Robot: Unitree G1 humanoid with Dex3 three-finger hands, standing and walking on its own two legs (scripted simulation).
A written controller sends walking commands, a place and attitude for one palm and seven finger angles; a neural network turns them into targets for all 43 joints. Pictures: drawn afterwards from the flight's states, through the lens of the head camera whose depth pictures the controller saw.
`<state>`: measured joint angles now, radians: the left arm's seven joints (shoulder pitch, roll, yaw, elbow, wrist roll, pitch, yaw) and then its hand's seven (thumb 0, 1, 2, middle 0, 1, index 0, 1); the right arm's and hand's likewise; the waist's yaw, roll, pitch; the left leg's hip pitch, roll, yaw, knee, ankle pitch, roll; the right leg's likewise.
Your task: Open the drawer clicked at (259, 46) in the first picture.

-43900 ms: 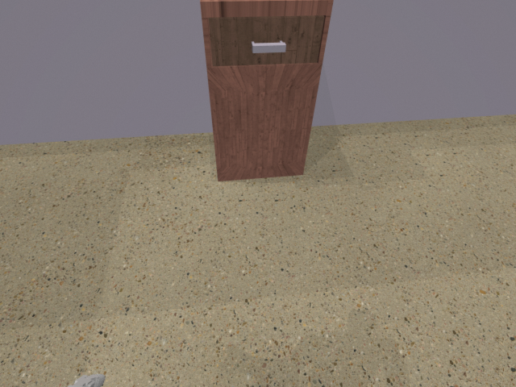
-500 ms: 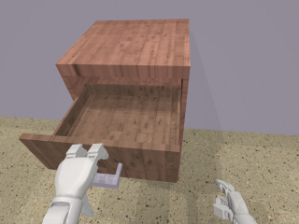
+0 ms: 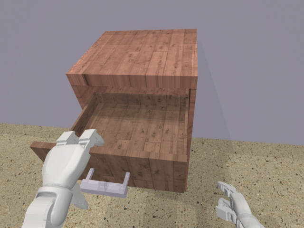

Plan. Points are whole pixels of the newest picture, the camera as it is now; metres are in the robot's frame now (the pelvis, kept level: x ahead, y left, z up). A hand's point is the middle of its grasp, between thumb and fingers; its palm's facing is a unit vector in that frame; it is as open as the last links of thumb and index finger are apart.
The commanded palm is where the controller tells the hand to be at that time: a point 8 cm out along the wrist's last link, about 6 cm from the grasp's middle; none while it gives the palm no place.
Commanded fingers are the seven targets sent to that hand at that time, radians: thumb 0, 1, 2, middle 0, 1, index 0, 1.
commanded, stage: lift the hand off the handle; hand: left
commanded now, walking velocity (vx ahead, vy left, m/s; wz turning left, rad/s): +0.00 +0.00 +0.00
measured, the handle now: (106, 180) +0.24 +0.18 -0.01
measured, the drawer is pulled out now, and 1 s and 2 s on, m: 0.30 0.30 0.30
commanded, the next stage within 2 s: draw the hand back to the body in 0.26 s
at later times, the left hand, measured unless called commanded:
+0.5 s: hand (82, 169) +0.20 +0.19 +0.13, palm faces +0.12 -0.14 -0.98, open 13.9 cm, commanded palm +0.16 +0.20 +0.19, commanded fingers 0.00 -0.50 0.30 -0.30 -1.20 -0.30 -1.20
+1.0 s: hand (61, 175) +0.18 +0.23 +0.13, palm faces +0.11 -0.27 -0.96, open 13.9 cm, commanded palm +0.14 +0.24 +0.18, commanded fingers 0.00 -0.40 0.34 -0.29 -1.13 -0.29 -1.13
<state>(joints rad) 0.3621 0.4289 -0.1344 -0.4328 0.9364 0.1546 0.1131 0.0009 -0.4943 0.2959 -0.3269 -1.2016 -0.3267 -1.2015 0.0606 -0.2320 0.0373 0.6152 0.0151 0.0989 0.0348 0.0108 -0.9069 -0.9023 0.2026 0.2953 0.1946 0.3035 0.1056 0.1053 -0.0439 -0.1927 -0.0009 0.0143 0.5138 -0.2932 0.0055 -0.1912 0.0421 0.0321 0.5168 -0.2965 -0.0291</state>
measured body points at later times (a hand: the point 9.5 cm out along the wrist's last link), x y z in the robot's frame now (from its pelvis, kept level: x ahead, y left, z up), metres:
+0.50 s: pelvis -0.02 +0.00 +0.00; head -0.04 -0.05 +0.45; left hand +0.19 +0.19 +0.18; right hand +0.23 -0.17 -0.08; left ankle -0.01 +0.12 -0.74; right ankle -0.01 -0.10 -0.74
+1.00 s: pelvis -0.01 +0.00 +0.00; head -0.02 -0.04 +0.45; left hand +0.17 +0.24 +0.18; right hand +0.22 -0.20 -0.08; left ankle -0.01 +0.12 -0.74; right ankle -0.01 -0.10 -0.74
